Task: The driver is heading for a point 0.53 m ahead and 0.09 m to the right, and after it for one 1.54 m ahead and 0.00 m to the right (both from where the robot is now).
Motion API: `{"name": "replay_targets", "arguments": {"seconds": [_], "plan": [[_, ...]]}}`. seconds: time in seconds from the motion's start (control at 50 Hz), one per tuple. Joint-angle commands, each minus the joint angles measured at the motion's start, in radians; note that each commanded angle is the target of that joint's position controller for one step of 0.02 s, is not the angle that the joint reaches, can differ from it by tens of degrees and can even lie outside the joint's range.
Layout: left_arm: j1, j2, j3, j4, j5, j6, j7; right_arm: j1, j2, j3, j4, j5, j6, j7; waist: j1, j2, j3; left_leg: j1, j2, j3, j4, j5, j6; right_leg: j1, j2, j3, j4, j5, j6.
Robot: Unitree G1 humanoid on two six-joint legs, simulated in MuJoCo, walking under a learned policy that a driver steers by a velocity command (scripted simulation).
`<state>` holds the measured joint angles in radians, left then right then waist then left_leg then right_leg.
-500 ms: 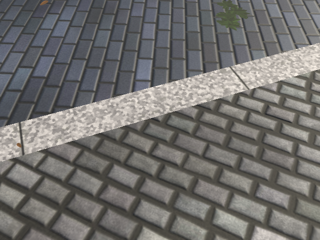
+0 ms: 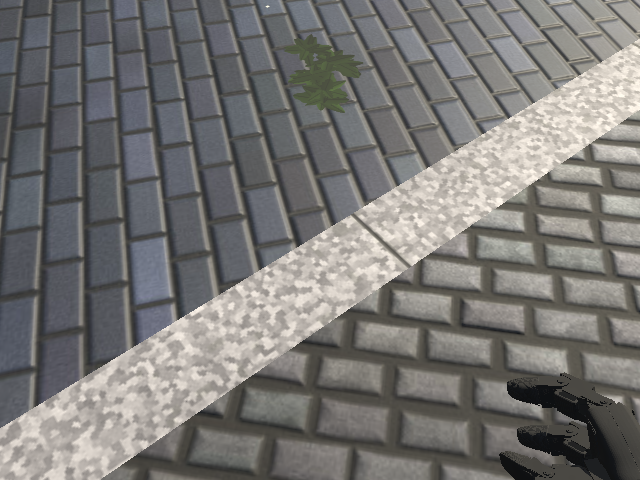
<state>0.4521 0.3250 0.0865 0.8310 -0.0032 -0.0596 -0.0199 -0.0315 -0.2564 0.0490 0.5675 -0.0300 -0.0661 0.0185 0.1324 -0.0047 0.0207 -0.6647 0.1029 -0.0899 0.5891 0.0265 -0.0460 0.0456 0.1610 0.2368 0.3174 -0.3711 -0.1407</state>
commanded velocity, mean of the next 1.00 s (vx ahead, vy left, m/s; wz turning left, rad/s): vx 1.00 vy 0.00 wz -0.30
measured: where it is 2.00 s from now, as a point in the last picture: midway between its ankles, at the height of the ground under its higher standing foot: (480, 186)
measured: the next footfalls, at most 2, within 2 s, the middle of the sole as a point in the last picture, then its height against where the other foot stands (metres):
left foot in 0.06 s outside the picture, level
right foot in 0.52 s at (437, 423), level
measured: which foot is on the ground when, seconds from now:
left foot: up 0.00-0.04, down 0.06-0.52, up 0.54-0.96, down 0.98-1.00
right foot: down 0.00-0.06, up 0.08-0.50, down 0.52-0.98, up 1.00-1.00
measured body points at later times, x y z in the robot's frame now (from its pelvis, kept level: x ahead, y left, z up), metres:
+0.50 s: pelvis +0.44 -0.02 -0.03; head +0.47 -0.03 +0.42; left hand +0.79 +0.05 -0.07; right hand +0.25 -0.22 -0.16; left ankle +0.23 +0.19 -0.70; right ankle +0.57 -0.11 -0.72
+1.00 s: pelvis +0.88 -0.18 -0.03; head +0.90 -0.18 +0.42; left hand +0.96 +0.09 -0.16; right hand +0.95 -0.47 -0.14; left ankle +1.01 -0.18 -0.74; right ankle +0.59 -0.15 -0.65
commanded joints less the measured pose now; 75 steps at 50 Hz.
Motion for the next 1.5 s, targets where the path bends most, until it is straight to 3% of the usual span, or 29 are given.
{"name": "replay_targets", "arguments": {"seconds": [0.02, 0.06, 0.08, 0.1, 0.12, 0.16, 0.26, 0.42, 0.5, 0.54, 0.56, 0.6, 0.66, 0.74, 0.86, 0.94, 0.98, 1.0, 1.02, 1.06, 1.1, 1.14, 1.18, 1.3, 1.34, 1.36, 1.38, 1.44, 1.5], "plan": [[-0.053, 0.203, 0.054, -0.072, 0.008, -0.012, 0.011, 0.076, -0.161, -0.062, -0.028, 0.007, -0.018, -0.019, -0.106, -0.051, -0.074, 0.416, -0.115, 0.065, -0.083, -0.076, 0.021, -0.163, -0.169, 0.162, 0.114, 0.746, -0.04], [-0.147, 0.198, 0.048, -0.099, 0.016, -0.026, 0.005, 0.47, -0.256, -0.11, 0.059, -0.003, -0.029, -0.052, -0.326, -0.012, -0.28, 0.859, -0.026, 0.009, -0.031, -0.286, 0.055, -0.33, -0.111, 0.102, 0.589, 0.689, 0.002], [-0.142, 0.021, 0.002, -0.145, 0.004, -0.037, 0.011, 0.623, -0.329, -0.133, 0.084, -0.044, -0.032, -0.067, -0.333, 0.238, -0.393, 1.105, 0.265, -0.343, -0.114, -0.684, 0.086, -0.594, -0.024, 0.002, 0.927, -0.034, 0.004], [-0.036, 0.005, -0.025, -0.202, -0.029, -0.029, 0.007, 0.494, -0.379, -0.151, 0.072, -0.044, -0.022, -0.055, -0.196, 0.501, -0.47, 1.121, 0.41, -0.883, -0.343, -0.872, 0.182, -0.8, -0.025, -0.081, 1.111, -0.135, 0.015], [-0.126, 0.086, -0.018, -0.158, 0.005, -0.005, 0.017, 0.361, -0.246, -0.134, 0.038, -0.037, -0.014, -0.048, -0.207, 0.236, -0.277, 0.962, 0.339, -0.735, -0.357, -0.966, 0.182, -0.869, -0.12, -0.114, 1.142, -0.007, 0.012], [-0.241, 0.102, -0.01, -0.166, 0.032, 0.016, -0.011, 0.333, -0.147, -0.109, 0.073, -0.029, -0.008, -0.041, -0.204, 0.033, -0.099, 0.741, 0.235, -0.358, -0.331, -0.555, 0.145, -0.828, -0.19, -0.152, 1.047, 0.087, 0.033], [-0.35, 0.017, -0.044, -0.263, 0.041, 0.066, -0.056, 0.415, -0.097, -0.098, 0.19, 0.009, -0.05, -0.016, -0.142, 0.099, 0.007, 0.61, 0.179, 0.016, -0.392, -0.083, 0.101, -0.867, -0.261, -0.182, 0.986, 0.166, 0.05], [-0.532, 0.014, -0.069, -0.319, 0.031, 0.062, -0.084, 0.471, -0.204, -0.118, 0.243, -0.001, -0.058, -0.031, -0.121, 0.066, 0.1, 0.649, 0.111, 0.387, -0.378, 0.744, 0.037, -0.628, -0.147, -0.438, 0.499, 0.337, -0.031], [0.001, 0.113, -0.012, -0.131, 0.048, 0.04, -0.033, 0.414, -0.268, -0.127, 0.227, -0.003, -0.008, -0.049, 0.148, 0.116, -0.148, 0.531, 0.165, 0.342, 0.281, 0.945, 0.103, 0.03, -0.053, -0.31, 0.322, 0.235, -0.122], [-0.097, 0.292, 0.032, -0.17, 0.068, 0.048, 0.002, 0.584, -0.098, -0.087, 0.124, 0.034, -0.008, -0.026, -0.077, -0.235, -0.368, -0.047, -0.076, 0.171, 1.059, -0.572, 0.073, 0.481, -0.531, 0.461, 0.182, 0.141, -0.262], [-0.039, 0.237, 0.036, -0.179, 0.046, 0.055, 0.017, 0.399, -0.187, -0.099, 0.103, 0.031, -0.023, -0.031, 0.035, -0.031, -0.4, -0.113, -0.079, 0.044, 1.08, -0.423, 0.085, 0.408, -0.495, 0.503, 0.025, -0.001, -0.238], [-0.1, 0.147, 0.013, -0.11, 0.051, 0.017, 0.032, 0.362, -0.138, -0.087, 0.127, 0.035, -0.023, -0.025, -0.067, 0.091, -0.067, -0.104, -0.005, 0.028, 0.909, -0.338, 0.096, 0.033, -0.461, 0.255, -0.054, 0.064, -0.17], [-0.151, 0.053, -0.02, -0.08, 0.036, -0.04, 0.024, 0.455, -0.084, -0.083, 0.196, 0.011, 0.039, 0.004, -0.182, 0.032, 0.016, 0.099, 0.048, -0.015, 0.74, -0.301, 0.083, -0.276, -0.385, 0.014, -0.145, 0.156, -0.084], [-0.104, 0.035, -0.022, -0.035, 0.023, -0.079, 0.002, 0.247, -0.055, -0.082, 0.152, 0.023, 0.05, 0.025, -0.138, -0.008, 0.118, -0.04, 0.046, 0.034, 0.508, -0.097, 0.097, -0.258, -0.298, -0.242, -0.237, 0.404, 0.009], [-0.043, 0.058, -0.036, -0.001, 0.012, -0.093, 0.027, 0.075, -0.042, -0.066, 0.112, 0.023, 0.023, 0.059, -0.105, -0.021, 0.097, 0.084, -0.07, 0.25, 0.111, 0.18, 0.176, -0.062, -0.284, -0.464, -0.237, 0.991, 0.105], [-0.101, 0.167, -0.01, -0.023, 0.041, -0.037, 0.078, 0.396, -0.15, -0.105, 0.193, 0.011, 0.038, 0.044, -0.298, -0.135, -0.081, 0.399, -0.211, 0.287, 0.1, -0.075, 0.243, 0.058, -0.363, -0.471, 0.279, 1.61, 0.144], [-0.223, 0.14, -0.01, -0.054, 0.055, -0.016, 0.059, 0.709, -0.252, -0.163, 0.29, 0.022, 0.044, 0.01, -0.439, 0.013, -0.161, 0.781, -0.154, 0.099, 0.015, -0.203, 0.33, -0.254, -0.226, -0.459, 1.012, 0.771, 0.117], [-0.155, -0.015, -0.053, -0.153, 0.04, -0.04, 0.037, 0.591, -0.355, -0.188, 0.271, -0.002, 0.06, 0.003, -0.241, 0.328, -0.177, 1.047, 0.067, -0.389, -0.002, -0.143, 0.507, -0.782, -0.059, -0.344, 1.401, -0.151, 0.185], [-0.207, 0.029, -0.067, -0.207, 0.035, -0.067, 0.036, 0.552, -0.346, -0.194, 0.227, 0.013, 0.062, 0.002, -0.279, 0.16, -0.295, 1.101, 0.143, -0.684, -0.222, -0.371, 0.575, -0.929, -0.091, -0.147, 1.425, -0.099, 0.158], [-0.258, 0.063, -0.069, -0.21, 0.034, -0.091, 0.029, 0.467, -0.221, -0.166, 0.229, 0.016, 0.057, -0.013, -0.174, -0.094, -0.023, 0.751, 0.122, -0.556, -0.345, -0.177, 0.455, -0.87, -0.189, -0.142, 1.18, 0.034, 0.14], [-0.237, 0.057, -0.075, -0.206, 0.061, -0.045, 0.033, 0.404, -0.19, -0.15, 0.212, 0.027, 0.032, -0.018, -0.093, -0.126, 0.064, 0.484, 0.043, -0.366, -0.31, 0.291, 0.413, -0.722, -0.23, -0.16, 1.05, 0.003, 0.182], [-0.255, 0.041, -0.082, -0.231, 0.065, -0.007, 0.031, 0.371, -0.213, -0.15, 0.196, 0.031, 0.01, -0.007, -0.066, -0.101, 0.053, 0.318, -0.058, -0.221, -0.315, 0.512, 0.366, -0.581, -0.23, -0.212, 0.827, 0.011, 0.211], [-0.418, 0.028, -0.069, -0.303, 0.008, -0.061, 0.041, 0.277, -0.172, -0.143, 0.139, 0.086, -0.015, -0.024, -0.09, -0.043, 0.037, 0.235, -0.149, -0.198, -0.285, 0.419, 0.313, -0.521, -0.148, -0.204, 0.532, 0.124, 0.227], [-0.443, 0.051, -0.028, -0.333, -0.015, -0.061, 0.045, 0.36, -0.174, -0.167, 0.158, 0.074, 0.061, -0.073, -0.138, 0.131, -0.126, 0.343, -0.234, -0.285, -0.013, 0.117, 0.093, -0.21, -0.029, -0.16, 0.07, 0.574, 0.21], [-0.163, 0.076, -0.012, -0.263, 0.015, -0.057, 0.053, 0.313, -0.081, -0.14, 0.101, 0.044, 0.065, -0.068, -0.021, 0.085, -0.333, 0.262, -0.289, -0.188, 0.422, -0.252, 0.019, 0.173, -0.259, -0.029, 0.097, 0.847, 0.117], [-0.129, 0.105, -0.021, -0.276, 0.047, -0.042, 0.051, 0.436, 0.015, -0.107, 0.074, 0.009, 0.067, -0.062, -0.086, -0.151, -0.449, 0.087, -0.345, -0.135, 0.699, -0.861, 0.005, 0.356, -0.518, 0.247, 0.241, 1.407, 0.015], [-0.157, 0.118, -0.015, -0.267, 0.05, -0.032, 0.036, 0.652, -0.091, -0.119, 0.068, 0.045, 0.066, -0.036, -0.185, -0.298, -0.585, 0.039, -0.255, -0.199, 0.967, -0.817, -0.016, 0.39, -0.746, 0.516, 0.245, 1.237, -0.183], [-0.394, 0.002, -0.038, -0.33, 0.027, 0.013, 0.07, 0.35, -0.239, -0.165, 0.041, 0.065, 0.118, -0.047, -0.141, -0.028, -0.238, -0.053, -0.086, -0.022, 0.938, -0.46, -0.053, -0.067, -0.482, 0.196, 0.031, 0.321, -0.1], [-0.398, 0.044, -0.018, -0.264, 0.029, 0.019, 0.068, 0.295, -0.134, -0.143, -0.017, 0.058, 0.129, -0.054, -0.165, -0.064, -0.072, 0.052, -0.052, 0.036, 0.699, -0.443, -0.041, -0.327, -0.372, -0.055, -0.033, 0.486, -0.063]]}}
Over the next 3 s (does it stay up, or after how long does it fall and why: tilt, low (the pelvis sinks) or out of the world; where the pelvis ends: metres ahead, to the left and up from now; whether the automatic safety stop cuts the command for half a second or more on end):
stays up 1.52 0.05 0.00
